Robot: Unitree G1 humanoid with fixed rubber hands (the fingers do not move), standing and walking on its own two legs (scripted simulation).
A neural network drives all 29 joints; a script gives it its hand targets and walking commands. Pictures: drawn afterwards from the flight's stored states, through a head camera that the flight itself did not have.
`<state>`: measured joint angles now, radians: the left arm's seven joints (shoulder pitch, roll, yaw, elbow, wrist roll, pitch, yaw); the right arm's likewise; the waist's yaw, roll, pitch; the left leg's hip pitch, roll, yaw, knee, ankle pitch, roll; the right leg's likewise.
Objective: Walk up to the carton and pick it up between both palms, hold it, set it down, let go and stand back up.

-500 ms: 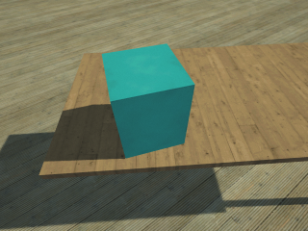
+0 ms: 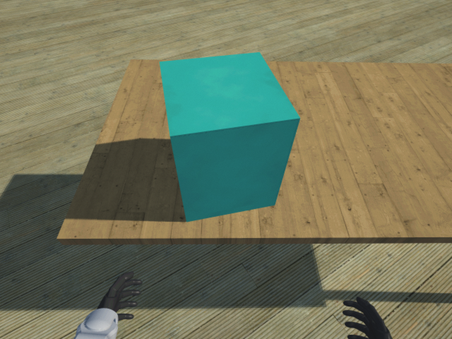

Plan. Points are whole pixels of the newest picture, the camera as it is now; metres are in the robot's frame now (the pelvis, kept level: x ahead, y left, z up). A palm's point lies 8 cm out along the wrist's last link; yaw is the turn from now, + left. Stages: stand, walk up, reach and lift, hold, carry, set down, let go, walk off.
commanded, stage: reach and lift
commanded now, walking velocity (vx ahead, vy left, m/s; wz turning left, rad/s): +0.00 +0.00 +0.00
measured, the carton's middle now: (222, 139) +0.48 +0.03 +0.08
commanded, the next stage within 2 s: none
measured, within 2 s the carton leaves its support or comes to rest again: neither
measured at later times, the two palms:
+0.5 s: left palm (91, 318) +0.17 +0.24 -0.04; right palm (364, 327) +0.16 -0.22 -0.04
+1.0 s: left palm (99, 280) +0.22 +0.22 +0.01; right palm (361, 278) +0.23 -0.21 +0.00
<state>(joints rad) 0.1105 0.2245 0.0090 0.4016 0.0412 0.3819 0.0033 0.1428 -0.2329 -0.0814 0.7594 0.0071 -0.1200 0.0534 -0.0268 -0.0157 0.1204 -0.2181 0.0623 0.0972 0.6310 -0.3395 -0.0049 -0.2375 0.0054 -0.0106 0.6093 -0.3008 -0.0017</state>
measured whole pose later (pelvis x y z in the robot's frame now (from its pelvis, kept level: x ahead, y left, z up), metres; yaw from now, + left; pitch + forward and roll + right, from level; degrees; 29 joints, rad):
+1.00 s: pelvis +0.04 +0.00 +0.02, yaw +0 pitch -3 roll +0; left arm 0.26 0.20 -0.02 0.22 -0.11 0.00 0.09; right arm 0.28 -0.19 -0.02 0.33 0.16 -0.17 0.03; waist 0.04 -0.01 0.03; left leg -0.04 0.04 0.09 0.31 -0.22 -0.01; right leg -0.06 0.00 0.00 0.30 -0.19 0.00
